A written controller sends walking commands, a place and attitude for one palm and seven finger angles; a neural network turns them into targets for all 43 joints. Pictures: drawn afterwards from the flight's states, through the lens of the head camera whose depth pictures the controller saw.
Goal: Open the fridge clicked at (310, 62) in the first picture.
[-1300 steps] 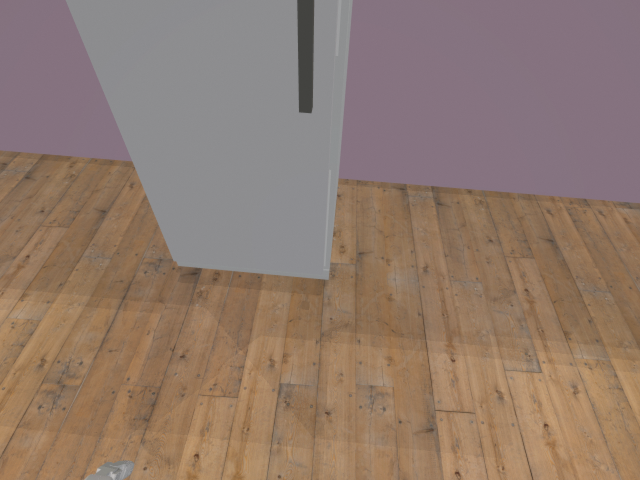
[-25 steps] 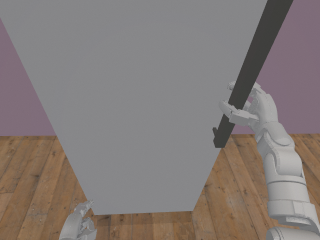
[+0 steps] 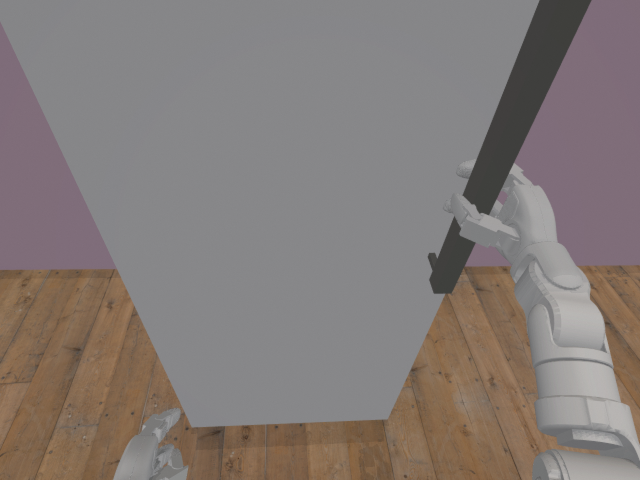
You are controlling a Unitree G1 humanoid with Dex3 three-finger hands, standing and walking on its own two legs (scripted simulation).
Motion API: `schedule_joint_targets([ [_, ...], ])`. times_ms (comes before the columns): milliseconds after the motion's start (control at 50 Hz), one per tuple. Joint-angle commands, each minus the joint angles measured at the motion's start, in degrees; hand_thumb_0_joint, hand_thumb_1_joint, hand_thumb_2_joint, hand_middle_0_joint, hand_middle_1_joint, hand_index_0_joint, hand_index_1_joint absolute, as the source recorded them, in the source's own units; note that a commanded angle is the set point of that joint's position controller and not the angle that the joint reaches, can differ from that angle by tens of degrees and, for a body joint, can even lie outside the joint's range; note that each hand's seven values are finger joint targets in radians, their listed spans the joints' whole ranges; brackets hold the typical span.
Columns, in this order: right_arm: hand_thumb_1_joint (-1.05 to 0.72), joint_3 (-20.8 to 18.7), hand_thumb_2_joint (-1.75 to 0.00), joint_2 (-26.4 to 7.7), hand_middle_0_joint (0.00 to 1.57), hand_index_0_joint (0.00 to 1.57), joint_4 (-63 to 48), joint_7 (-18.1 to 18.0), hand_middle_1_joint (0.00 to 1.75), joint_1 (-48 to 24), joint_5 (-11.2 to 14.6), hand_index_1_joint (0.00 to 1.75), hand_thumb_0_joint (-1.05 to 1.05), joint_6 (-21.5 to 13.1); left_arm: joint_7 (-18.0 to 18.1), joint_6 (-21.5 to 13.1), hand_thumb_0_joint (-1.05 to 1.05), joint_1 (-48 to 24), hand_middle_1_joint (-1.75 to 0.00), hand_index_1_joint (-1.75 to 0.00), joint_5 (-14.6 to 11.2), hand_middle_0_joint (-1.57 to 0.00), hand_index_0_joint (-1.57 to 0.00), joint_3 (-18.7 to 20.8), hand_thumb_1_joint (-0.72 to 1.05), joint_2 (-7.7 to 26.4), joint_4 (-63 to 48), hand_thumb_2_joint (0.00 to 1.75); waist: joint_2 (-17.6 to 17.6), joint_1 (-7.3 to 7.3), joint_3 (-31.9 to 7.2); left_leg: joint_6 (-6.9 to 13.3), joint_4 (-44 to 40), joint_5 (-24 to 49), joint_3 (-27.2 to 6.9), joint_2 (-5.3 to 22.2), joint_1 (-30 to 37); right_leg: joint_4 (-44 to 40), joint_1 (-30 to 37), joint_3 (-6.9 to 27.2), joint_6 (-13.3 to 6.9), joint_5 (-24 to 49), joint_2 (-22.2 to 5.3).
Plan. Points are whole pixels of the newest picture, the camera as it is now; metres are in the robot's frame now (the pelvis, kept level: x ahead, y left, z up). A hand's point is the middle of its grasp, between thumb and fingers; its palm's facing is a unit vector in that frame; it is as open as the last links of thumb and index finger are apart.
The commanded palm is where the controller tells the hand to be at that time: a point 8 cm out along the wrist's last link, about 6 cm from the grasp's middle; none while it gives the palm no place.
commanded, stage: grip the handle and tug to test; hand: right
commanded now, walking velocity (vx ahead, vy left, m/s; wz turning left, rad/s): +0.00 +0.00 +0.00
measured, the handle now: (486, 149) +0.44 -0.16 +0.25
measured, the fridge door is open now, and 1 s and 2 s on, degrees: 0 6 29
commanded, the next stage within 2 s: pull the door a little, standing still in 0.36 s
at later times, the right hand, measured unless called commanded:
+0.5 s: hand (470, 219) +0.38 -0.14 +0.19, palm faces -0.09 +1.00 -0.01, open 6.3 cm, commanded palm +0.35 -0.19 +0.18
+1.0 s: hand (478, 253) +0.32 -0.14 +0.18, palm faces -0.10 +0.99 -0.04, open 6.7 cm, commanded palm +0.29 -0.20 +0.19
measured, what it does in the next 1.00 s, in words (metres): shifts its weight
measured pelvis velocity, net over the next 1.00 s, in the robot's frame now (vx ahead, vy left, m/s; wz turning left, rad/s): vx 0.06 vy -0.01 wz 0.05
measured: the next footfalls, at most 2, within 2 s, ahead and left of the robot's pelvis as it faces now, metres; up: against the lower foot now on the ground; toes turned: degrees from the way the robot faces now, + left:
right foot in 1.96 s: -0.13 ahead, -0.12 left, +0.00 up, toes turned -9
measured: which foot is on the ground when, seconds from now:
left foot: down 0.00-1.00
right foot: down 0.00-1.00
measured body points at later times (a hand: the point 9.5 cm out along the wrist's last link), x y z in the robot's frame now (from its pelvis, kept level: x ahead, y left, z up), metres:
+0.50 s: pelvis +0.02 +0.00 +0.00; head +0.00 +0.02 +0.45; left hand +0.18 +0.25 -0.08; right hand +0.37 -0.20 +0.19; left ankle -0.02 +0.10 -0.74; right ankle +0.01 -0.12 -0.74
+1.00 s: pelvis +0.06 -0.01 +0.00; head +0.03 +0.01 +0.45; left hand +0.23 +0.23 -0.07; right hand +0.32 -0.20 +0.19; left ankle -0.02 +0.10 -0.74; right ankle +0.01 -0.12 -0.74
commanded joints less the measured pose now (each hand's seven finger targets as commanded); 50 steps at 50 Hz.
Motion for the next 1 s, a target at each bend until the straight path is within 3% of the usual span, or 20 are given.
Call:
schedule_joint_targets([
  [0, -0.9, -3.82, -0.9, -10.48, 0.45, 0.45, -12.64, 0.45, 1.4, -22.99, 0.33, 1.4, 0.0, -3.82, 0.38, -3.17, 0.0, -7.31, -0.3, -0.3, -0.06, -0.2, -0.2, 2.24, 0.9, 6.71, -9.46, 0.9, 1.85, -0.21, -13.39, 0.02, -3.68, 16.36, -0.53, 1.08, 0.22, -2.39, 7.55, 0.42, -2.55, 11.07, 0.73],
  [60, -0.9, -4.5, -0.9, -10.86, 0.45, 0.45, -12.0, 0.72, 1.4, -22.06, 0.77, 1.4, 0.0, -3.68, 0.34, -3.3, 0.0, -7.36, -0.3, -0.3, -0.15, -0.2, -0.2, 2.31, 0.9, 6.76, -9.59, 0.9, 4.63, -0.17, -12.2, -0.22, -4.16, 14.8, -0.52, 0.79, -0.41, -2.42, 6.71, 0.38, -2.62, 9.3, 0.65],
  [120, -0.9, -5.55, -0.9, -11.57, 0.45, 0.45, -14.38, 0.71, 1.4, -19.52, 0.76, 1.4, 0.0, -3.7, 0.17, -3.34, 0.0, -7.76, -0.3, -0.3, -0.11, -0.2, -0.2, 2.35, 0.9, 6.64, -10.27, 0.9, 2.71, -1.05, -13.55, -0.05, -3.75, 16.52, -0.54, 0.95, 0.85, -2.48, 7.51, 0.14, -2.48, 10.95, 0.56],
  [140, -0.9, -4.8, -0.9, -10.57, 0.45, 0.45, -15.14, 0.89, 1.4, -19.01, 0.9, 1.4, 0.0, -3.55, 0.08, -3.44, 0.0, -7.88, -0.3, -0.3, -0.07, -0.2, -0.2, 2.24, 0.9, 6.57, -10.56, 0.9, 3.34, -0.95, -13.42, -0.09, -3.66, 17.08, -0.46, 0.91, 1.16, -2.51, 7.28, 0.13, -2.5, 11.14, 0.69],
  [180, -0.9, -6.51, -0.9, -12.11, 0.45, 0.45, -15.32, 0.85, 1.4, -15.73, 0.84, 1.4, 0.0, -3.16, 0.05, -3.2, 0.0, -7.85, -0.3, -0.3, 0.03, -0.2, -0.2, 2.5, 0.9, 6.98, -10.71, 0.9, 4.5, -1.6, -13.33, -0.21, -3.69, 18.64, -0.56, 0.92, 2.19, -2.53, 7.09, -0.03, -2.52, 12.39, 0.54],
  [220, -0.9, -7.61, -0.9, -12.5, 0.45, 0.45, -18.52, 1.11, 1.4, -13.44, 1.25, 1.4, 0.0, -2.94, -0.22, -3.29, 0.0, -8.3, -0.3, -0.3, -0.01, -0.2, -0.2, 2.42, 0.9, 6.65, -11.43, 0.9, 2.99, -2.2, -14.54, -0.04, -3.1, 20.9, -0.5, 1.05, 3.28, -2.47, 7.54, -0.2, -2.42, 13.89, 0.58],
  [300, -0.9, -8.76, -0.9, -12.79, 0.45, 0.45, -19.61, 1.47, 1.4, -9.1, 1.76, 1.4, 0.0, -1.6, -0.24, -2.92, 0.0, -8.57, -0.3, -0.3, -0.03, -0.2, -0.2, 2.51, 0.9, 6.78, -11.78, 0.9, 5.11, -2.24, -12.93, -0.5, -3.26, 22.85, -0.5, 1.03, 3.76, -2.5, 6.65, -0.72, -2.47, 14.46, 0.44],
  [360, -0.9, -8.48, -0.9, -12.22, 0.45, 0.45, -23.84, 1.69, 1.4, -7.96, 1.83, 1.4, 0.0, -0.74, -0.42, -2.78, 0.0, -8.83, -0.3, -0.3, -0.07, -0.2, -0.2, 2.51, 0.9, 6.48, -12.31, 0.9, 3.52, -2.34, -13.95, -0.36, -2.47, 25.46, -0.29, 1.02, 4.7, -2.24, 7.33, -0.89, -2.29, 16.77, 0.56],
  [420, -0.9, -10.89, -0.9, -13.44, 0.45, 0.45, -26.11, 1.15, 1.4, -2.79, 2.03, 1.4, 0.0, 0.33, -0.57, -2.6, 0.0, -8.82, -0.3, -0.3, 0.18, -0.2, -0.2, 2.76, 0.9, 6.56, -12.83, 0.9, 4.22, -3.25, -15.61, -0.55, -1.71, 29.82, -0.29, 1.18, 6.61, -1.77, 7.54, -1.12, -2.28, 19.75, 0.56],
  [440, -0.9, -10.13, -0.9, -12.58, 0.45, 0.45, -26.86, 1.23, 1.4, -2.22, 2.05, 1.4, 0.0, 0.68, -0.67, -2.48, 0.0, -8.87, -0.3, -0.3, 0.17, -0.2, -0.2, 2.71, 0.9, 6.46, -12.87, 0.9, 4.01, -3.08, -15.39, -0.63, -1.47, 31.24, -0.29, 1.22, 6.69, -1.57, 7.61, -1.29, -2.29, 20.44, 0.59],
  [480, -0.9, -3.31, -0.9, -6.97, 0.45, 0.45, -25.83, 1.05, 1.4, -9.45, 1.76, 1.4, 0.0, 1.59, -0.34, -2.26, 0.0, -8.89, -0.3, -0.3, 0.11, -0.2, -0.2, 2.72, 0.9, 6.4, -11.83, 0.9, 3.75, -0.55, -12.11, -0.97, -2.23, 29.84, -0.19, 1.13, 3.07, -0.79, 8.31, -1.41, -2.4, 19.55, 0.55],
  [500, -0.9, -4.84, -0.9, -8.08, 0.45, 0.45, -25.75, 0.37, 1.4, -9.36, 1.79, 1.4, 0.0, 2.08, -0.36, -2.45, 0.0, -8.19, -0.3, -0.3, 0.12, -0.2, -0.2, 3.04, 0.9, 6.52, -11.54, 0.9, 4.73, -0.74, -12.56, -0.93, -2.18, 28.9, 0.06, 0.85, 2.2, -0.58, 8.5, -0.94, -2.41, 19.46, 0.3],
  [600, -0.9, -4.82, -0.9, -8.01, 0.45, 0.45, -31.11, -0.15, 1.4, -1.11, 1.0, 1.4, 0.0, 2.95, -0.86, -1.83, 0.0, -8.79, -0.3, -0.3, 0.54, -0.2, -0.2, 2.91, 0.9, 6.34, -12.55, 0.9, 2.26, -2.32, -16.2, -0.63, -0.38, 34.02, 0.14, 1.46, 5.49, 0.06, 9.69, -0.71, -2.18, 24.64, 0.51],
  [660, -0.9, -5.09, -0.9, -7.63, 0.45, 0.45, -34.7, 0.33, 1.4, 3.96, 1.46, 1.4, 0.0, 3.19, -1.23, -1.6, 0.0, -9.33, -0.3, -0.3, 0.72, -0.2, -0.2, 2.83, 0.9, 6.08, -13.53, 0.9, 4.36, -2.87, -16.85, -0.78, 0.29, 36.14, 0.44, 1.58, 6.74, 0.2, 9.55, -0.62, -2.17, 25.56, 0.39],
  [820, -0.9, -5.93, -0.9, -7.34, 0.45, 0.45, -47.37, 1.02, 1.4, 22.95, 2.34, 1.4, 0.0, 5.36, -2.4, -0.35, 0.0, -10.36, -0.3, -0.3, 0.63, -0.2, -0.2, 2.33, 0.9, 5.39, -16.39, 0.9, 2.86, -4.09, -15.46, -1.22, 1.58, 41.3, 0.89, 2.15, 7.76, 1.01, 9.14, -0.73, -2.1, 31.78, -0.52],
  [880, -0.9, -7.08, -0.9, -7.81, 0.45, 0.45, -53.69, 0.8, 1.4, 32.46, 2.85, 1.4, 0.0, 6.48, -2.66, -0.07, 0.0, -10.79, -0.3, -0.3, 0.8, -0.2, -0.2, 2.47, 0.9, 5.63, -17.54, 0.9, 5.05, -4.57, -14.83, -1.63, 1.79, 42.03, 1.1, 2.19, 7.97, 1.39, 8.4, -0.82, -2.11, 30.84, -0.66],
  [920, -0.9, -4.95, -0.9, -5.66, 0.45, 0.45, -57.85, 0.85, 1.4, 36.7, 3.2, 1.4, 0.0, 7.44, -3.11, 0.26, 0.0, -10.74, -0.3, -0.3, 0.44, -0.2, -0.2, 2.23, 0.9, 5.02, -17.92, 0.9, 3.96, -3.95, -13.23, -1.8, 1.82, 40.06, 1.65, 2.04, 6.02, 1.44, 8.12, -0.78, -2.05, 30.3, -0.87],
  [940, -0.9, -4.4, -0.9, -5.71, 0.45, 0.45, -60.51, 0.77, 1.4, 37.1, 3.11, 1.4, 0.0, 7.7, -3.28, 0.31, 0.0, -10.78, -0.3, -0.3, 0.3, -0.2, -0.2, 2.3, 0.9, 5.04, -18.05, 0.9, 2.31, -3.6, -12.09, -1.65, 1.74, 37.95, 1.9, 1.86, 4.66, 1.51, 8.29, -0.59, -1.94, 30.27, -1.08],
  [960, -0.9, -6.6, -0.9, -8.07, 0.45, 0.45, -61.0, 0.32, 1.4, 36.5, 3.1, 1.4, 0.0, 8.09, -3.15, 0.38, 0.0, -10.43, -0.3, -0.3, 0.37, -0.2, -0.2, 2.44, 0.9, 5.4, -17.73, 0.9, 2.65, -3.56, -11.9, -1.54, 1.59, 36.7, 1.95, 1.65, 4.17, 1.61, 8.21, -0.39, -1.85, 29.26, -0.98],
  [980, -0.9, -10.59, -0.9, -21.62, 0.45, 0.45, -73.58, -8.2, 1.4, 4.71, -6.01, 1.4, 0.0, -4.28, -1.48, 0.76, 0.0, -7.13, -0.3, -0.3, 1.77, -0.2, -0.2, 0.94, 0.9, 4.69, -19.53, 0.9, -0.21, -0.41, -0.83, -3.21, -3.77, 39.06, -4.39, 4.06, -3.6, 4.63, 7.1, 1.03, -2.93, 28.6, -1.94],
])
